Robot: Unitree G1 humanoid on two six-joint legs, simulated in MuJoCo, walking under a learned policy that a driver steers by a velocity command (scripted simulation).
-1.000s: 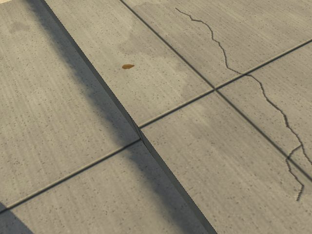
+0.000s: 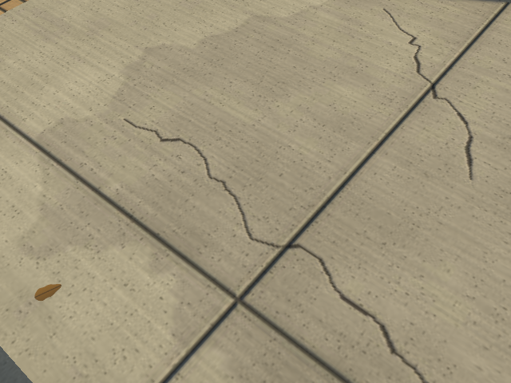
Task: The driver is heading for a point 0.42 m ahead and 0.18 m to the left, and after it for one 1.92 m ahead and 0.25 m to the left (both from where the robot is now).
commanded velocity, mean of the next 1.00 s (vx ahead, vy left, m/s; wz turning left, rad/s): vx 0.38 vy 0.00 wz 0.49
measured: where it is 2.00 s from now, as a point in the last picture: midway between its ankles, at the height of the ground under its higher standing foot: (293, 348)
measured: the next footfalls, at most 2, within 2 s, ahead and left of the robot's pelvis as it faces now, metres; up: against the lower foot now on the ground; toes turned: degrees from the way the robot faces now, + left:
left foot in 0.52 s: +0.37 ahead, +0.01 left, +0.00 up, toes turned +19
right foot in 0.90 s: +0.67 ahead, -0.08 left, +0.00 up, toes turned +29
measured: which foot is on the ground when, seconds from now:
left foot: up 0.00-0.50, down 0.52-0.88, up 0.90-1.00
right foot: down 0.00-0.52, up 0.54-0.88, down 0.90-1.00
